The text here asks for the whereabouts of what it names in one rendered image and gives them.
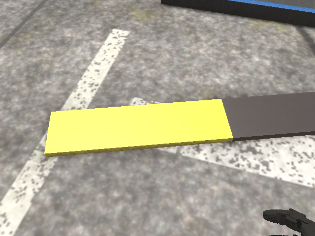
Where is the robot right hand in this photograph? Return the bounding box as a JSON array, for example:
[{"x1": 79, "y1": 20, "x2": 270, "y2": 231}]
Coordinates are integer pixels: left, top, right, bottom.
[{"x1": 263, "y1": 208, "x2": 315, "y2": 236}]

